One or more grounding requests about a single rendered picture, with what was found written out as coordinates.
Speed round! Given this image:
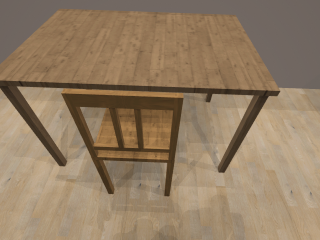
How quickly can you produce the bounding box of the chair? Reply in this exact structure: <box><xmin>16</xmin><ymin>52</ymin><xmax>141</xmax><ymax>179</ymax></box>
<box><xmin>61</xmin><ymin>88</ymin><xmax>184</xmax><ymax>197</ymax></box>

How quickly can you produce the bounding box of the table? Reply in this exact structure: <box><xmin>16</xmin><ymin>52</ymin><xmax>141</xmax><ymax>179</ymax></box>
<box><xmin>0</xmin><ymin>8</ymin><xmax>280</xmax><ymax>173</ymax></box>

